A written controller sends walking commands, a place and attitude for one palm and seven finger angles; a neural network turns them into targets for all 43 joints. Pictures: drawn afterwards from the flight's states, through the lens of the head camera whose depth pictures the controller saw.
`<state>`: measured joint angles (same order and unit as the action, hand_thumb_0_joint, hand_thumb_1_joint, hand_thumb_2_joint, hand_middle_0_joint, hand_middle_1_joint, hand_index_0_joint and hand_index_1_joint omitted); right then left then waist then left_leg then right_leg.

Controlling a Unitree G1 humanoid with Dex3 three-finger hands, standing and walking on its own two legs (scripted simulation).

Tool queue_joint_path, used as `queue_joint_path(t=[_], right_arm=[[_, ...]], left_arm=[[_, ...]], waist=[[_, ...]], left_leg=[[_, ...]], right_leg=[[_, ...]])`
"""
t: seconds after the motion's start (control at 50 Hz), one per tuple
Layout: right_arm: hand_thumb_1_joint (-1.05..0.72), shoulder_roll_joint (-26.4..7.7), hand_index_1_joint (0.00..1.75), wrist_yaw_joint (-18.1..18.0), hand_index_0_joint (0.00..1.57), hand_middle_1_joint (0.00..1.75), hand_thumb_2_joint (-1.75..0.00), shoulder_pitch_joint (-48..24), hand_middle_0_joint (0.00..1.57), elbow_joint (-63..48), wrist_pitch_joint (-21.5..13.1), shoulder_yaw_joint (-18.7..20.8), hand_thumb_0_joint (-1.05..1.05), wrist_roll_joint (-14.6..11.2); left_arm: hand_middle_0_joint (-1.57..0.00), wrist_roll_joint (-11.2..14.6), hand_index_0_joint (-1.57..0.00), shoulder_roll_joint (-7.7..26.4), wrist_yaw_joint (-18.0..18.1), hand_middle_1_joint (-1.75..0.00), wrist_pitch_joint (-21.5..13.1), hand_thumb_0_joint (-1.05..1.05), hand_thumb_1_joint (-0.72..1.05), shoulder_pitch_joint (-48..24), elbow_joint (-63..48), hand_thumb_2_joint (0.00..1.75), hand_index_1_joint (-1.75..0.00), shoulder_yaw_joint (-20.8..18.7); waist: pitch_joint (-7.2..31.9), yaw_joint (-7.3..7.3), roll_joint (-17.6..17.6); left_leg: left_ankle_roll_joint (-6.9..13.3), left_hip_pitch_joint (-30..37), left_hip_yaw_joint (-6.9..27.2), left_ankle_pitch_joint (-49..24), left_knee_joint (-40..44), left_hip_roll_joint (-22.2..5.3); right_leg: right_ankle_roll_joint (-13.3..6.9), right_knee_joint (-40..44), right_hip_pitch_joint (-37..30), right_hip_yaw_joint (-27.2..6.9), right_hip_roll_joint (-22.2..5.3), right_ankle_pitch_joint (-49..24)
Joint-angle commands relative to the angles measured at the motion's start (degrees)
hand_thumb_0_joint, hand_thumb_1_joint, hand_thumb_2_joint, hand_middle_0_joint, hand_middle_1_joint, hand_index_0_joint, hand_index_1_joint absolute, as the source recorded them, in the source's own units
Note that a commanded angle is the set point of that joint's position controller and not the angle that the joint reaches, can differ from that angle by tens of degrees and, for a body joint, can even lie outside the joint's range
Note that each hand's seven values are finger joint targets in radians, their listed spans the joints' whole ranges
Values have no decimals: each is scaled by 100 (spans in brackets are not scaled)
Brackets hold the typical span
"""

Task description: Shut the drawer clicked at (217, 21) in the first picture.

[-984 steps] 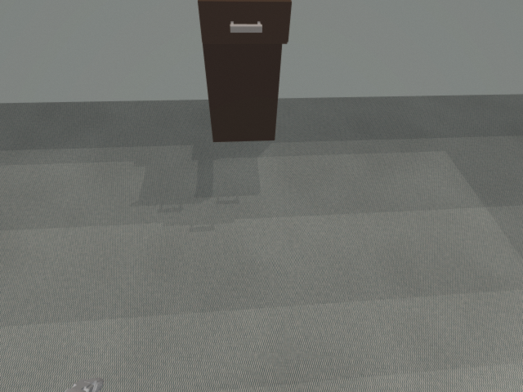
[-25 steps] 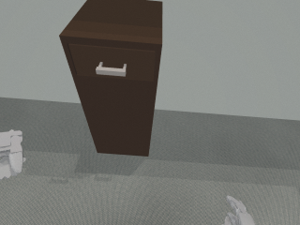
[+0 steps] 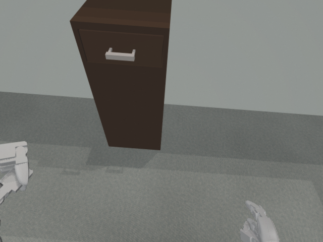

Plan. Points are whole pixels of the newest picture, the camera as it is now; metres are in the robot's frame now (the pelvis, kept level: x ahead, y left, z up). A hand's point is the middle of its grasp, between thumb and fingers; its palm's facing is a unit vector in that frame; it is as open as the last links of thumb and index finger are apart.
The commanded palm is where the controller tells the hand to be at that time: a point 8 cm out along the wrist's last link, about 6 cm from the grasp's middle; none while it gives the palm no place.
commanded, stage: stop stepping back and stand still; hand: left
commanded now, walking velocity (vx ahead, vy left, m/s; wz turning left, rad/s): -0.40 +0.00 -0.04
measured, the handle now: (121, 53) +0.79 +0.20 +0.02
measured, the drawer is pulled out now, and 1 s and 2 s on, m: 0.00 0.00 0.00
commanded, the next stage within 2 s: let the arm hang, fingers relaxed in 0.94 s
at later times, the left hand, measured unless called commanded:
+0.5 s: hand out of the picture +0.08 +0.25 +0.17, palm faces +0.41 -0.81 -0.42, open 3.3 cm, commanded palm +0.02 +0.28 +0.18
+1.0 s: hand out of the picture +0.04 +0.24 +0.17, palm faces +0.40 -0.82 -0.41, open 3.3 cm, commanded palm -0.02 +0.28 +0.18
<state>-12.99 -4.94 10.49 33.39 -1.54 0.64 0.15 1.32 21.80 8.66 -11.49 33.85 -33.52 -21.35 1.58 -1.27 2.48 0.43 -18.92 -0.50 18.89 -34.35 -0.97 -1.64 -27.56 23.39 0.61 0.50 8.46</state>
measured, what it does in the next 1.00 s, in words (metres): walks backwards: left foot, then right foot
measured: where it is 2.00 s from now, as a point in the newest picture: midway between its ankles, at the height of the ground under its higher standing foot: outside the picture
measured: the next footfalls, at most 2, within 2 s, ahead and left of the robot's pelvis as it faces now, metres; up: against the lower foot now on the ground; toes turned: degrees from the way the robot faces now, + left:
left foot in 0.02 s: -0.07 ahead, +0.12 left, +0.00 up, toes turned +2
right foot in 0.52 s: -0.07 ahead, -0.11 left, +0.00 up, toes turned +6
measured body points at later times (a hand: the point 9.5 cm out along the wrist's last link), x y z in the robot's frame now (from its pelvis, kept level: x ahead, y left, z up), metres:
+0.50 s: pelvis -0.11 +0.00 +0.00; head -0.15 +0.01 +0.44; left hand +0.05 +0.29 +0.19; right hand +0.03 -0.23 -0.08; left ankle -0.06 +0.13 -0.73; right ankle -0.07 -0.09 -0.73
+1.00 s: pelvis -0.14 +0.00 -0.01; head -0.16 +0.01 +0.44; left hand +0.02 +0.28 +0.19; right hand +0.00 -0.23 -0.09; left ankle -0.11 +0.11 -0.72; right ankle -0.09 -0.10 -0.74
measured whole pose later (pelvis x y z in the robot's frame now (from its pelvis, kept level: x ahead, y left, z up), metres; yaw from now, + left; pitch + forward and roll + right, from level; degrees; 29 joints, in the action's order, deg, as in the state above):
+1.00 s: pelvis -0.14 +0.00 -0.01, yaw +1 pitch -2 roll +0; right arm -10.3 -3.1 14.6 38.1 -6.2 -1.6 0.7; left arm 0.2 20.8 8.2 -10.7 32.4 -31.7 -19.6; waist 0.9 -0.3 1.3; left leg 1.3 -20.8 -1.5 21.9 -43.8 -0.8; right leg -2.9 -33.0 17.3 3.0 1.2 13.3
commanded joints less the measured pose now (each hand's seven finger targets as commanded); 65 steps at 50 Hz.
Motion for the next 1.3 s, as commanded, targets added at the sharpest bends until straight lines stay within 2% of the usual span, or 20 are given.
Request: queue_joint_path(t=[0.0,0.08,0.14,0.2,0.26,0.36,0.46,0.52,0.64,0.68,0.7,0.76,0.82,0.9,1.0,1.02,1.08,1.14,1.18,1.28], right_arm=[[-90,-680,30,-51,20,30,-90,-255,20,-944,-392,399,0,-47],[-90,-543,30,62,20,30,-90,-294,20,-1010,-730,284,0,1],[-90,-554,30,38,20,30,-90,-175,20,-880,-869,198,0,-78],[-90,-584,30,38,20,30,-90,-166,20,-639,-786,242,0,-48],[-90,-510,30,-13,20,30,-90,-178,20,-533,-712,136,0,25],[-90,-581,30,-83,20,30,-90,-336,20,-696,-738,41,0,4],[-90,-579,30,-5,20,30,-90,-397,20,-710,-760,102,0,29],[-90,-507,30,46,20,30,-90,-269,20,-618,-696,174,0,61],[-90,-506,30,-81,20,30,-90,-126,20,-546,-763,85,0,85],[-90,-745,30,-98,20,30,-90,-129,20,-643,-847,118,0,92],[-90,-600,30,-86,20,30,-90,-88,20,-610,-870,115,0,39],[-90,-506,30,29,20,30,-90,-163,20,-587,-947,105,0,-12],[-90,-582,30,38,20,30,-90,-303,20,-627,-893,85,0,-4],[-90,-494,30,84,20,30,-90,-306,20,-594,-782,136,0,47],[-90,-457,30,22,20,30,-90,-196,20,-505,-800,80,0,68],[-90,-1379,30,622,20,30,-90,281,20,998,-843,455,0,116],[-90,-941,30,498,20,30,-90,274,20,529,-300,269,0,218],[-90,-1003,30,422,20,30,-90,77,20,631,-195,199,0,241],[-90,-729,30,440,20,30,-90,110,20,842,-100,186,0,100],[-90,-348,30,454,20,30,-90,541,20,1657,200,93,0,125]], left_arm=[[-140,-42,-140,1237,85,-160,-528,0,90,75,-1586,90,-160,-766],[-140,39,-140,1057,68,-160,-521,0,90,393,-1760,90,-160,-960],[-140,64,-140,876,111,-160,-433,0,90,312,-1299,90,-160,-772],[-140,92,-140,901,135,-160,-312,0,90,-83,-839,90,-160,-677],[-140,15,-140,787,185,-160,-241,0,90,-300,-685,90,-160,-494],[-140,-127,-140,718,187,-160,-226,0,90,-360,-957,90,-160,-425],[-140,-157,-140,753,140,-160,-167,0,90,-293,-744,90,-160,-333],[-140,-42,-140,1090,127,-160,-295,0,90,-629,-1075,90,-160,-610],[-140,-53,-140,793,132,-160,-360,0,90,-414,-910,90,-160,-413],[-140,-71,-140,728,158,-160,-440,0,90,-611,-1250,90,-160,-366],[-140,-90,-140,824,169,-160,-450,0,90,-663,-1188,90,-160,-455],[-140,-128,-140,759,132,-160,-308,0,90,-370,-794,90,-160,-459],[-140,-149,-140,740,123,-160,-254,0,90,-354,-773,90,-160,-346],[-140,-62,-140,1125,116,-160,-269,0,90,-806,-1117,90,-160,-576],[-140,-26,-140,815,124,-160,-327,0,90,-68,-1049,90,-160,-560],[-140,-505,-140,-314,-719,-160,685,0,90,-819,3688,90,-160,1579],[-128,-337,-128,-505,-815,-147,1213,0,90,-1236,3989,90,-147,1505],[-116,-316,-116,-349,-795,-134,1119,0,90,-1404,5212,90,-134,1592],[-108,-328,-108,98,-765,-125,1091,0,90,-1407,6153,90,-125,1612],[-88,-234,-88,-38,-784,-104,1116,0,90,-2112,7718,90,-104,1872]], waist=[[1226,58,-1090],[674,137,-1698],[148,61,-489],[314,9,577],[192,-60,605],[-227,-15,-1820],[-599,95,-784],[-29,64,789],[-68,-70,-161],[-256,-66,-1881],[-129,-84,-1971],[-392,63,-1007],[-476,107,-1168],[-160,80,850],[36,-23,-267],[-315,-396,-1163],[197,-166,-707],[542,228,305],[334,185,326],[-437,-112,-203]], left_leg=[[474,280,908,-2264,1345,-1192],[623,-862,806,-1000,1592,-1385],[261,-835,388,259,1031,-688],[52,233,7,461,-659,111],[141,701,9,456,-402,28],[780,-812,2114,3267,2770,-1434],[383,-1398,659,2056,1552,-684],[76,-959,-123,630,-1703,167],[275,956,-134,617,536,-71],[791,640,1860,1794,2023,-1180],[1044,310,2584,2480,2444,-1768],[968,-448,1744,1862,2340,-1534],[523,-1307,774,2001,1899,-1034],[50,-787,-138,541,-1584,87],[171,861,132,-113,875,-196],[463,493,1314,-1764,203,-816],[1000,-221,2389,-1775,1225,-1453],[736,243,1366,-3854,520,-1010],[134,-95,397,-1460,145,-71],[60,766,302,-493,422,25]], right_leg=[[404,-710,-1083,-248,-194,-853],[310,-1679,-1009,-44,-79,1189],[204,48,-1210,-474,-298,389],[-275,1746,129,-2016,-1199,2884],[-352,1499,591,-1413,-1207,3206],[264,-1906,-411,28,141,1471],[21,85,-1401,-31,-13,1724],[-907,1887,-571,-2922,-1803,3453],[-422,884,781,-1153,-1054,3337],[24,-1287,700,-305,-10,2047],[217,-2402,627,40,79,1887],[193,-2326,-2,-37,-118,1798],[123,-541,-1500,376,9,1485],[-873,1902,-453,-2801,-1832,3153],[-341,595,-20,-944,-955,1739],[-8,-1389,986,-177,-636,224],[182,-2666,532,-310,-81,2226],[164,-987,-716,-274,-129,748],[-124,56,-1285,-1255,-813,-1164],[-368,1032,76,-1410,-695,1381]])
